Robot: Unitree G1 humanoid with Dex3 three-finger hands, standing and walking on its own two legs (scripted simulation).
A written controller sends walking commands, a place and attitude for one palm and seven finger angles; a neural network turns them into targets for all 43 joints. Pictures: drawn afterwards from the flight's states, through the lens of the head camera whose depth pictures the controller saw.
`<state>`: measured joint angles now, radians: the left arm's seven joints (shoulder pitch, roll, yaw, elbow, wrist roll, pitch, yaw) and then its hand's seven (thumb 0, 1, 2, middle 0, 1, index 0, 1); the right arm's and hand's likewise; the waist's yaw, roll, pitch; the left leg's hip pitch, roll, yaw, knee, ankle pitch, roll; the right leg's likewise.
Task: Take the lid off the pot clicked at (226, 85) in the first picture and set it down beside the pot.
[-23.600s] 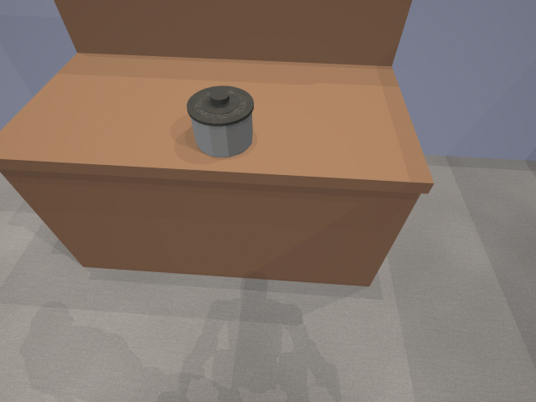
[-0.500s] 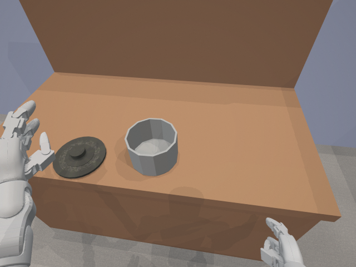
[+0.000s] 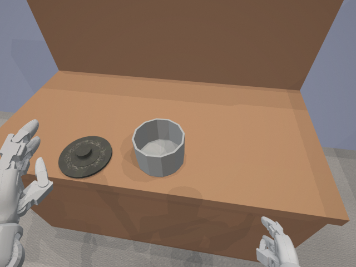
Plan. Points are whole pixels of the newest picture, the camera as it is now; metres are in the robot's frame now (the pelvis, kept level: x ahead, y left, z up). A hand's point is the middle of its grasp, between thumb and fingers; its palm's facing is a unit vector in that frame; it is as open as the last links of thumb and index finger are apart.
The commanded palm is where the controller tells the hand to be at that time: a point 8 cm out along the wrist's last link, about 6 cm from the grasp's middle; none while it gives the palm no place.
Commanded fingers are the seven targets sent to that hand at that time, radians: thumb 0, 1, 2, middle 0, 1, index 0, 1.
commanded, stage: draw the hand back to the body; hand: left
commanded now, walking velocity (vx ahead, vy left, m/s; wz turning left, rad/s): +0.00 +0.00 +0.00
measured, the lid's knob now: (83, 151) +0.46 +0.37 -0.09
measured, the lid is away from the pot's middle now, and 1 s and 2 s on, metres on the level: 0.26 0.26 0.26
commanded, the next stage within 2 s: step back with the hand held close in 0.26 s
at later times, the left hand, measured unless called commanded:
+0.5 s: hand (31, 190) +0.18 +0.25 +0.18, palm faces +0.39 -0.80 -0.46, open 7.4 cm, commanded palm +0.12 +0.29 +0.17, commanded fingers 0.00 0.90 0.90 -0.20 -0.30 -0.20 -0.30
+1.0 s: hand out of the picture +0.10 +0.27 +0.15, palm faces +0.30 -0.82 -0.49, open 7.4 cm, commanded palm +0.04 +0.32 +0.17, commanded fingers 0.00 0.90 0.90 -0.20 -0.30 -0.20 -0.30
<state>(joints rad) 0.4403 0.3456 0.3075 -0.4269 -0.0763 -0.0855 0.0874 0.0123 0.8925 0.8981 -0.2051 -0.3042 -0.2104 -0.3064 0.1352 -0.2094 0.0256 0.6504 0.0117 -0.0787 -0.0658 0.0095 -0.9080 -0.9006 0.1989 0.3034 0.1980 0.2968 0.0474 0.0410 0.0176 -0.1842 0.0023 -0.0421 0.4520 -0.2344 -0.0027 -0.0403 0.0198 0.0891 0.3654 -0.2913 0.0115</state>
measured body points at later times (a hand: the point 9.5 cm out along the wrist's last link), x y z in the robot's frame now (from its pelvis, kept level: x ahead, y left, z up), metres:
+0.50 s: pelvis +0.00 +0.00 +0.00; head +0.00 +0.00 +0.45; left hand +0.16 +0.29 +0.20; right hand +0.20 -0.21 -0.08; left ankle +0.01 +0.12 -0.74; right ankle -0.06 -0.14 -0.74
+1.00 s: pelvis -0.08 +0.03 -0.02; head -0.05 +0.05 +0.43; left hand +0.08 +0.31 +0.18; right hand +0.10 -0.20 -0.10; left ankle +0.01 +0.12 -0.74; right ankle -0.06 -0.14 -0.74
